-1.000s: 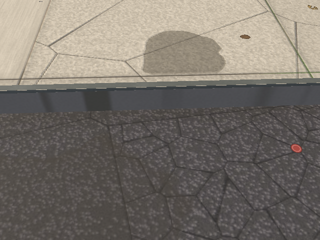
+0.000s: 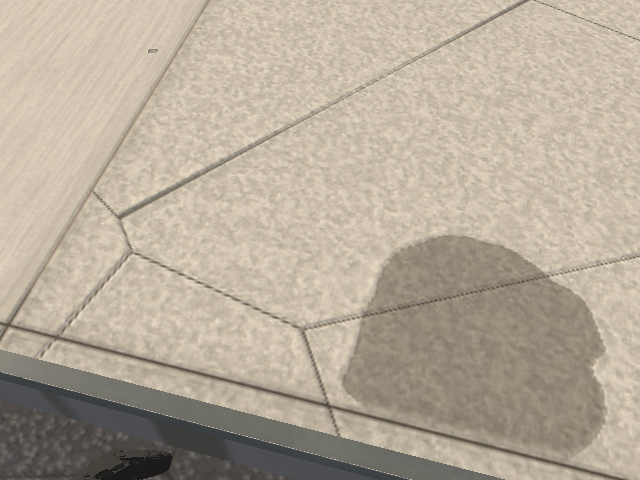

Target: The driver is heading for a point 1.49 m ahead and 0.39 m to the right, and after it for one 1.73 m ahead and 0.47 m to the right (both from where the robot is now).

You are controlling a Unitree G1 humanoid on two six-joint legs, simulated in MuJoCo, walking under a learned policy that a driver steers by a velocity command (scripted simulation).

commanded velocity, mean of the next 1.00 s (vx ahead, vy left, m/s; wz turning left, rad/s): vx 0.07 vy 0.00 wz -0.26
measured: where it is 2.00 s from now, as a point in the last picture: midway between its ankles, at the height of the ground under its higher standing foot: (287, 238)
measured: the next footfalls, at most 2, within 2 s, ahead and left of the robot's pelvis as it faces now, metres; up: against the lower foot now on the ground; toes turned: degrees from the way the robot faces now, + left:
right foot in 0.16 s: +0.23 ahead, -0.10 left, +0.00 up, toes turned -3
left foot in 1.04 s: +0.24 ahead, +0.16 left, +0.00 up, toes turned -17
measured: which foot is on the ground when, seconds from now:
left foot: down 0.00-0.16, up 0.18-1.00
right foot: up 0.00-0.14, down 0.16-1.00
